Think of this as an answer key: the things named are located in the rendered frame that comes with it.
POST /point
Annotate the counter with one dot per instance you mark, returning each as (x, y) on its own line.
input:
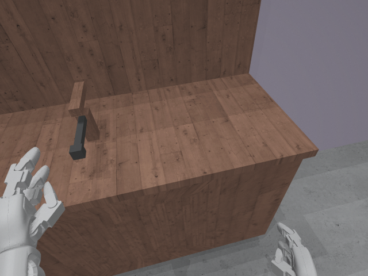
(185, 151)

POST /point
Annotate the left robot forearm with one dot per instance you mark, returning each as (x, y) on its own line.
(21, 261)

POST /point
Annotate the right robot hand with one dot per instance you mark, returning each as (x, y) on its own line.
(299, 260)

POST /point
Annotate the tap lever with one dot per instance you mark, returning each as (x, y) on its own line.
(77, 151)

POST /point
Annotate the left robot hand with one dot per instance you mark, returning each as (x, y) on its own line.
(17, 205)

